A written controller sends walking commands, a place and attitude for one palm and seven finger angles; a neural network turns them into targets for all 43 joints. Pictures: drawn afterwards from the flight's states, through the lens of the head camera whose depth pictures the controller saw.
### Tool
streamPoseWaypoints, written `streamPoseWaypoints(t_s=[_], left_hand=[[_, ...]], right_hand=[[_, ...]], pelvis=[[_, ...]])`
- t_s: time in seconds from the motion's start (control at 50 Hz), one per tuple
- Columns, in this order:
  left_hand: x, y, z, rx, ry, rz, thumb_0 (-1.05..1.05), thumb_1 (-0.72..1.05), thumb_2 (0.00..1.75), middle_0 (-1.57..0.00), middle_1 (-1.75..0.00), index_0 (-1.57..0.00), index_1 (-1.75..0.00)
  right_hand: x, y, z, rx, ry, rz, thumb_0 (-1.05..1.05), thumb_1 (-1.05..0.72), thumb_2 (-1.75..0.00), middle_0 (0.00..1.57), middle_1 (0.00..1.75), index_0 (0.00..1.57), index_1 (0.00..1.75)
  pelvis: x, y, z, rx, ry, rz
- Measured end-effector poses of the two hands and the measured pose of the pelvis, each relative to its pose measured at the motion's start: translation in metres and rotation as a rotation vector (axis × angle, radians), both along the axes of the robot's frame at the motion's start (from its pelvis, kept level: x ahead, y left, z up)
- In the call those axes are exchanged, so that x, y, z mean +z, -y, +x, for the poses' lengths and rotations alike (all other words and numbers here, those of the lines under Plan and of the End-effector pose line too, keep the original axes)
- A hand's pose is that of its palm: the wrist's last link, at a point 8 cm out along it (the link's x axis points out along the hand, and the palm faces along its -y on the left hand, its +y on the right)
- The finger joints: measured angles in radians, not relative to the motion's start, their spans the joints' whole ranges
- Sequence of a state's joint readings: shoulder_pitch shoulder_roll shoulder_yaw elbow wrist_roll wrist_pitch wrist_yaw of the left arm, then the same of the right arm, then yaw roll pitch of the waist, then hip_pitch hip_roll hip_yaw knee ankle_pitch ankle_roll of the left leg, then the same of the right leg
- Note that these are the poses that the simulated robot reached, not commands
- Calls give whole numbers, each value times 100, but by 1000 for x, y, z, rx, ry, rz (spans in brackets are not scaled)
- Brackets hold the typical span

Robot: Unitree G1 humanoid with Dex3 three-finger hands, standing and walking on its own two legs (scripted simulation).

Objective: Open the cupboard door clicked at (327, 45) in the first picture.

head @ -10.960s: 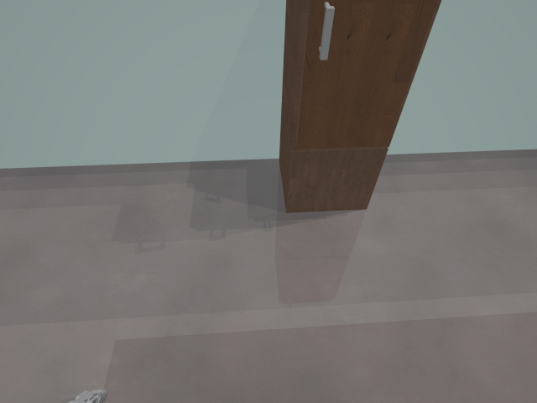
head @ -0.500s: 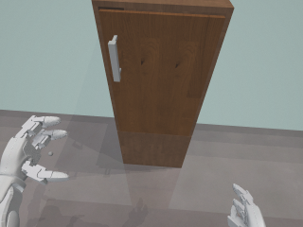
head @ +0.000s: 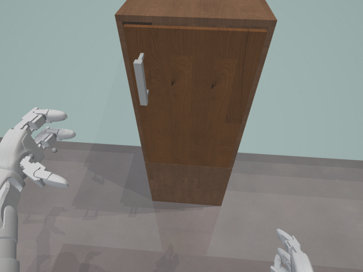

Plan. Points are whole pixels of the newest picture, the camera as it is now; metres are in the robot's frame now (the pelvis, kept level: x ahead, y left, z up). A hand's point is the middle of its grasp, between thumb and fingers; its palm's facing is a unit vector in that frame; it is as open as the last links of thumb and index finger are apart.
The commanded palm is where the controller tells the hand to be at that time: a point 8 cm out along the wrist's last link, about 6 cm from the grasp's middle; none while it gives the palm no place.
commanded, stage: raise the hand with hooked fingers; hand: left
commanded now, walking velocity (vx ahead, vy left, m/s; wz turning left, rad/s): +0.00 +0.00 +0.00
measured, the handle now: (143, 79) +0.59 +0.17 +0.12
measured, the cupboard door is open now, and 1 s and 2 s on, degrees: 0 0 0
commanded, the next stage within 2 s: move the hooked fingers beside the handle in 0.38 s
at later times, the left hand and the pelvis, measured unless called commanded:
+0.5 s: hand (70, 153) +0.30 +0.25 +0.14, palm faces +0.03 -1.00 -0.04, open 14.0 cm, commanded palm +0.27 +0.30 +0.14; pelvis +0.00 -0.02 +0.00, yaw -1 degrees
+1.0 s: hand (85, 131) +0.36 +0.24 +0.14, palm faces +0.01 -1.00 -0.01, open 14.0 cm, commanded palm +0.34 +0.29 +0.13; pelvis -0.01 -0.02 +0.00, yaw -1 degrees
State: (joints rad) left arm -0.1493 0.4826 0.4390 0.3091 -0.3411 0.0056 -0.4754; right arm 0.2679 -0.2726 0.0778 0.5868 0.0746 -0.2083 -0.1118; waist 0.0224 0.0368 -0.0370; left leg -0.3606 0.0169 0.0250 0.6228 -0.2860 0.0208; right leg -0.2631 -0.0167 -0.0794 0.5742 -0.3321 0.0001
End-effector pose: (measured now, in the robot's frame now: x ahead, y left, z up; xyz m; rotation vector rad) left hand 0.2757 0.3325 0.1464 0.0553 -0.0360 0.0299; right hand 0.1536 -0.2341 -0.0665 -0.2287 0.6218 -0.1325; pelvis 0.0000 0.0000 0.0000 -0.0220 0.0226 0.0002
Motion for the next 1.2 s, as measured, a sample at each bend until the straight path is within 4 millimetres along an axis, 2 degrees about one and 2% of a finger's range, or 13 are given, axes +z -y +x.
streamPoseWaypoints(t_s=[0.16,0.5,0.6,0.78,0.98,1.2], left_hand=[[-11,16,0,-6,-28,-6,-2,-50,30,-30,-120,-30,-120],[-6,31,0,3,-16,-14,-2,-50,30,-30,-120,-30,-120],[-8,29,3,17,-15,-25,-2,-50,30,-30,-120,-30,-120],[-5,35,28,-8,-4,-38,-2,-50,30,-30,-120,-30,-120],[-7,36,58,-16,-11,-47,-2,-50,30,-30,-120,-30,-120],[-10,46,97,-35,-17,-49,-2,-50,30,-30,-120,-30,-120]], right_hand=[[0,14,-3,-21,-10,-9,1,-90,-90,21,30,20,30],[-1,26,8,-22,15,11,1,-90,-90,21,30,20,30],[-2,29,7,-23,6,4,1,-90,-90,21,30,20,30],[-8,34,-8,-46,-37,-10,1,-90,-90,21,30,20,30],[-16,37,-37,-90,-121,-23,1,-90,-90,21,30,20,30],[-25,32,-67,-126,-227,-33,1,-90,-90,21,30,20,30]], pelvis=[[1,6,2,-8,0,6],[1,21,4,-9,3,14],[0,24,2,-6,3,14],[-1,23,-2,-6,-6,14],[-3,17,-6,-15,-25,10],[-4,7,-6,-20,-56,5]])
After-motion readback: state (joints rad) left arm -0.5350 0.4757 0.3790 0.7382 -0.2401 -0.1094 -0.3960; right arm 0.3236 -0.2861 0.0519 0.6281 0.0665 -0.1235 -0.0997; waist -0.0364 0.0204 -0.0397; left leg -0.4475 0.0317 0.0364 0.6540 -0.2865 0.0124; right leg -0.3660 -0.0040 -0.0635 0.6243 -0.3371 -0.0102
